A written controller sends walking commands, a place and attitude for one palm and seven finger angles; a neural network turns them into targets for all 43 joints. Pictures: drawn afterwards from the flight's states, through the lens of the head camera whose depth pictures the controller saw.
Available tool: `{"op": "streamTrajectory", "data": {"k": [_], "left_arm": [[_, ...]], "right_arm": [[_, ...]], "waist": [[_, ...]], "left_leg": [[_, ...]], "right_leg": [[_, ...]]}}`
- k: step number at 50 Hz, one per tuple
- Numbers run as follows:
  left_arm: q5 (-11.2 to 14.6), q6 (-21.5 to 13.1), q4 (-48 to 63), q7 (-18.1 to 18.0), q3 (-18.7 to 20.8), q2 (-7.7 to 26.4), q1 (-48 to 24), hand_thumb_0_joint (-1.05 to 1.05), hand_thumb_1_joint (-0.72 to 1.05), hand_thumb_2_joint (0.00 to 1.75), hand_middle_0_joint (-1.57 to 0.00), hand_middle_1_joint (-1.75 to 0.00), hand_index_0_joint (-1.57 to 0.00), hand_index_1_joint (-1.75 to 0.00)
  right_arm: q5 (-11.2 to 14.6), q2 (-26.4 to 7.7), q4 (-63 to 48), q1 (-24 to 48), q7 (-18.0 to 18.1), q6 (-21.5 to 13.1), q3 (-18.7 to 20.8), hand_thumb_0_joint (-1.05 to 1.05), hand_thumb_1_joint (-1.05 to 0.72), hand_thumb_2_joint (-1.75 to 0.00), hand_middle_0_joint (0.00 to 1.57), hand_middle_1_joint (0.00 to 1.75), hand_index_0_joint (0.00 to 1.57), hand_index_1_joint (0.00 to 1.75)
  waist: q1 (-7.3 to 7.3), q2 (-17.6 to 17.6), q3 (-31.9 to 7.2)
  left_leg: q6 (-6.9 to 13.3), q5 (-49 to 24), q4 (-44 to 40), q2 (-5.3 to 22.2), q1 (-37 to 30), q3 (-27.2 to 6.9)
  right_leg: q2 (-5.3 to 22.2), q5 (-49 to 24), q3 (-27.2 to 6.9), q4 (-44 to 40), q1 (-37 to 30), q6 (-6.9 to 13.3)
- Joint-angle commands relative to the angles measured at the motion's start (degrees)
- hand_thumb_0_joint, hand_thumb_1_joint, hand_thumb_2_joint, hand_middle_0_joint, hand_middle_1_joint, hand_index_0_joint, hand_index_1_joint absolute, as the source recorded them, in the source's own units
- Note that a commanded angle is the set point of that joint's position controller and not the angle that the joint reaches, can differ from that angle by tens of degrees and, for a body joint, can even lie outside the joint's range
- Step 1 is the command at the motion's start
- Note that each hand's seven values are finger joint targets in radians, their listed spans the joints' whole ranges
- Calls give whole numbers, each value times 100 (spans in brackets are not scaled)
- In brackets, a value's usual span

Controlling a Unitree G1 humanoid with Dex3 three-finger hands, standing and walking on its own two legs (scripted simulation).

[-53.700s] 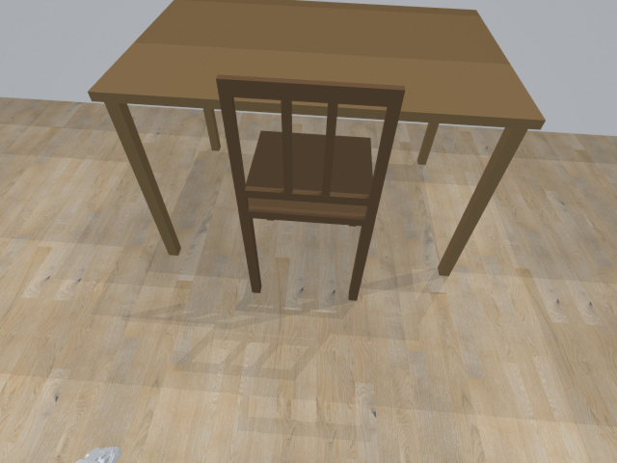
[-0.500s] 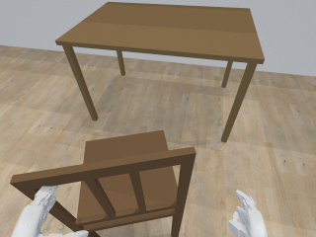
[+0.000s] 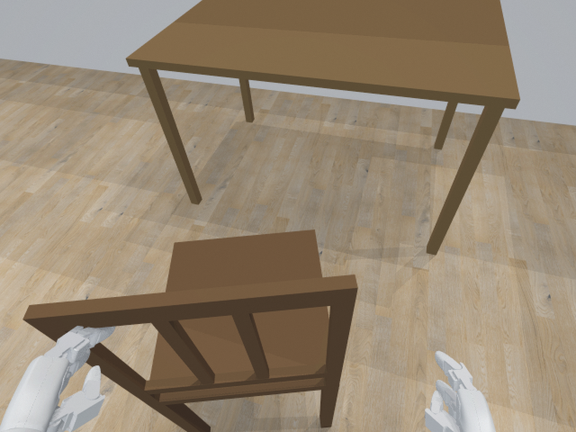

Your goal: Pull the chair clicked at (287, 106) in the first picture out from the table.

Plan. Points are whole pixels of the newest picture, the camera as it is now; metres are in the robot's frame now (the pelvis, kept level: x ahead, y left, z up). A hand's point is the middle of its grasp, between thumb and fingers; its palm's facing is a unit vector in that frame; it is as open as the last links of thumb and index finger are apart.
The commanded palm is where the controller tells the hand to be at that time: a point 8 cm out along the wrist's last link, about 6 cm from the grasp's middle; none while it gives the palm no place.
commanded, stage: draw the hand back to the body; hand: left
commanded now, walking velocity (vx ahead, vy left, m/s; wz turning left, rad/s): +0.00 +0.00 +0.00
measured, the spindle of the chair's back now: (189, 353) +0.24 +0.21 -0.09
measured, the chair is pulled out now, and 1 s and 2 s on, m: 0.68 0.67 0.67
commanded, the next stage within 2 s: step back with the hand held close in 0.20 s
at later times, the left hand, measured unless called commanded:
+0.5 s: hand (85, 409) +0.12 +0.25 +0.05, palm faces +0.10 -0.82 -0.56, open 6.2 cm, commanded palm +0.10 +0.29 +0.19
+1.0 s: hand out of the picture +0.08 +0.31 +0.16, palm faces +0.41 -0.78 -0.47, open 7.4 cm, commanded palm +0.00 +0.34 +0.19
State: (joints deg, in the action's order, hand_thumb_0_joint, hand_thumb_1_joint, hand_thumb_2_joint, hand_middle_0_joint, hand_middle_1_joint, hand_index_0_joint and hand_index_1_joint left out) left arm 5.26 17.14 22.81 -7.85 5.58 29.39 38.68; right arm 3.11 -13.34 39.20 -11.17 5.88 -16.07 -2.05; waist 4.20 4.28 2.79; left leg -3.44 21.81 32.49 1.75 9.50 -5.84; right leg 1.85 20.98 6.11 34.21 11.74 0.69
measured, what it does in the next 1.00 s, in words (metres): shifts its weight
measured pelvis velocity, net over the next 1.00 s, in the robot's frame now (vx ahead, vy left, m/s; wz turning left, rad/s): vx -0.14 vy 0.04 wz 0.00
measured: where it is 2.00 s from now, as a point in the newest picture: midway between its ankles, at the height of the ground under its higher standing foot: outside the picture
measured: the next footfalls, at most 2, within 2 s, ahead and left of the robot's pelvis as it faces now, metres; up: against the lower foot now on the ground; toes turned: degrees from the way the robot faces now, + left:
right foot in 1.08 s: -0.13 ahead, -0.09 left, +0.00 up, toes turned +3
left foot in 1.32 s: -0.13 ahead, +0.16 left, +0.00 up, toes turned +4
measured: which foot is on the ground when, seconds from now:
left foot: down 0.00-1.00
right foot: down 0.00-0.96, up 0.98-1.00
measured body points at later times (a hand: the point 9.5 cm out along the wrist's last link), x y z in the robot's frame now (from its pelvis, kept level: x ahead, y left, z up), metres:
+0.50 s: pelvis -0.04 -0.01 +0.01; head +0.01 -0.03 +0.45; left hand +0.11 +0.29 +0.08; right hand +0.16 -0.23 -0.09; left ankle -0.04 +0.16 -0.73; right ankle -0.03 -0.10 -0.73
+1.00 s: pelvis -0.14 +0.04 +0.00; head -0.14 +0.05 +0.45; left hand +0.05 +0.35 +0.18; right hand +0.02 -0.20 -0.08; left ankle -0.04 +0.17 -0.73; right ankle -0.05 -0.10 -0.72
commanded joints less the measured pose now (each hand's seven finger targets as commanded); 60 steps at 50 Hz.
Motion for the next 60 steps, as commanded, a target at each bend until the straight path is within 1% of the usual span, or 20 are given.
{"op": "streamTrajectory", "data": {"k": [1, 14, 16, 17, 19, 21, 29, 31, 35, 38, 41, 43, 46, 51, 54, 56, 57, 58, 59, 60], "left_arm": [[-250, -1763, 3418, -658, 2429, 1497, -1807, 0, 90, 90, -20, -30, -20, -30], [-280, -1891, 3242, -631, 2370, 1413, -1957, 0, 90, 90, -20, -30, -20, -30], [-292, -1897, 3272, -591, 2182, 1250, -1973, 0, 90, 90, -20, -30, -20, -30], [21, -2159, 2925, -363, 2907, 2230, -2976, 0, 90, 90, -20, -30, -20, -30], [-3, -2095, 2537, -209, 2452, 1568, -2698, 0, 90, 90, -20, -30, -20, -30], [-7, -2198, 2697, -217, 2498, 1585, -2456, 0, 90, 90, -20, -30, -20, -30], [17, -2532, 3537, -398, 2946, 1782, -1362, 0, 90, 90, -20, -30, -20, -30], [9, -2650, 3152, -406, 3073, 1587, -895, 0, 90, 90, -20, -30, -20, -30], [-90, -2809, 1871, -389, 3052, 1001, -494, 0, 90, 90, -20, -30, -20, -30], [-211, -2713, 1040, -386, 2737, 549, -603, 0, 90, 90, -20, -30, -20, -30], [-269, -2653, 643, -355, 2377, 211, -669, 0, 90, 90, -20, -30, -20, -30], [-349, -2669, 1126, -351, 2333, 355, -1095, 0, 90, 90, -20, -30, -20, -30], [-441, -2859, 1852, -337, 2362, 508, -1282, 0, 90, 90, -20, -30, -20, -30], [-563, -3276, 2557, -259, 3025, 878, -879, 0, 90, 90, -20, -30, -20, -30], [-352, -3493, 2323, -156, 3304, 874, -454, 0, 90, 90, -20, -30, -20, -30], [-197, -3574, 2118, -111, 3306, 855, -399, 0, 90, 90, -20, -30, -20, -30], [-208, -3579, 2115, -58, 3131, 732, -553, 0, 90, 90, -20, -30, -20, -30], [-158, -3588, 1991, -20, 2918, 647, -691, 0, 90, 90, -20, -30, -20, -30], [-165, -3545, 1830, -68, 2821, 692, -994, 0, 90, 90, -20, -30, -20, -30], [-202, -3437, 1552, -127, 2764, 592, -1163, 0, 90, 90, -20, -30, -20, -30]], "right_arm": [[38, -502, -830, 452, -8, -385, 170, 0, -90, -90, 20, 30, 20, 30], [-3, -511, -813, 544, 44, -453, 157, 0, -90, -90, 20, 30, 20, 30], [9, -482, -829, 558, 42, -494, 106, 0, -90, -90, 20, 30, 20, 30], [214, -768, -1168, 190, 113, -73, 348, 0, -90, -90, 20, 30, 20, 30], [197, -628, -1216, 288, 77, 182, 325, 0, -90, -90, 20, 30, 20, 30], [202, -596, -1315, 420, 89, 284, 298, 0, -90, -90, 20, 30, 20, 30], [101, -581, -1464, 602, 88, 690, 436, 0, -90, -90, 20, 30, 20, 30], [64, -529, -1404, 614, 90, 700, 434, 0, -90, -90, 20, 30, 20, 30], [-33, -511, -1127, 658, 60, 747, 561, 0, -90, -90, 20, 30, 20, 30], [-103, -560, -1014, 663, 4, 922, 573, 0, -90, -90, 20, 30, 20, 30], [-71, -539, -1142, 723, 24, 1016, 491, 0, -90, -90, 20, 30, 20, 30], [-70, -627, -1345, 696, 51, 987, 462, 0, -90, -90, 20, 30, 20, 30], [-112, -668, -1494, 724, 71, 867, 422, 0, -90, -90, 20, 30, 20, 30], [-200, -648, -1532, 525, -23, 537, 527, 0, -90, -90, 20, 30, 20, 30], [-174, -562, -1309, 299, -86, 361, 537, 0, -90, -90, 20, 30, 20, 30], [-238, -483, -1111, 231, -86, 295, 522, 0, -90, -90, 20, 30, 20, 30], [-236, -579, -1054, 185, -107, 289, 631, 0, -90, -90, 20, 30, 20, 30], [-181, -584, -1051, 170, -115, 292, 718, 0, -90, -90, 20, 30, 20, 30], [-190, -552, -940, 243, -124, 313, 733, 0, -90, -90, 20, 30, 20, 30], [-273, -472, -750, 256, -140, 344, 706, 0, -90, -90, 20, 30, 20, 30]], "waist": [[-74, 1077, -1646], [-89, 744, -1447], [-89, 1001, -1375], [-221, 140, -223], [-294, -256, -628], [-265, 479, -1062], [-168, 719, -1782], [-178, 710, -1729], [-322, -643, -1214], [-390, -1236, -667], [-411, -678, -178], [-411, -221, 73], [-381, 682, -194], [-313, 1679, -375], [-287, 1378, -420], [-343, 767, -670], [-366, -15, -867], [-435, -1026, -893], [-482, -1399, -742], [-495, -1446, -764]], "left_leg": [[305, -2968, -287, 14, -305, 324], [352, -2323, -365, 8, -160, 353], [346, -2154, -398, -9, -145, 372], [386, -2185, -404, 202, 221, 128], [309, -2141, -188, 118, 2, 275], [306, -2551, -353, 174, -244, 254], [340, -3050, -484, 468, 75, 12], [356, -2420, -541, 441, 198, 18], [257, -582, 101, 44, 275, 274], [295, -9, 603, 45, 267, 313], [465, 612, -467, 357, 944, 3], [609, 1368, -1488, 653, 2223, -438], [865, 1457, -1916, 987, 2876, -792], [1130, 2244, -1873, 1202, 3744, -746], [967, 1780, -1429, 1150, 2409, -514], [786, 243, -752, 1002, 1039, -223], [498, 5, -106, 643, 611, 262], [296, -40, 925, 167, 219, 590], [197, -77, 2014, -27, 129, 690], [190, -143, 2374, -69, 208, 644]], "right_leg": [[279, -2780, -48, -242, -709, 39], [292, -2304, -62, -350, -553, 35], [314, -2139, -79, -383, -498, 41], [435, -2695, -771, -855, -4, 37], [681, -3424, -701, -936, -439, 81], [740, -3685, -691, -790, -750, 79], [626, -3394, -517, -496, -1341, -17], [632, -2820, -597, -620, -1130, -25], [1061, -1062, -1126, -1544, 151, 232], [1215, 879, -1088, -2000, 1435, 327], [704, 1457, -707, -1615, 1556, 42], [268, 1346, -586, -908, 672, -139], [22, -116, -474, 240, -477, -201], [-247, -527, -414, 1091, -1317, -223], [-280, -33, -280, 123, -341, -103], [-75, -440, -432, -1105, 310, -35], [39, -750, -813, -1273, 674, 52], [627, -681, -1707, -1591, 1414, 400], [1372, -631, -2384, -1987, 2047, 770], [1625, -1402, -2531, -2021, 2091, 990]]}}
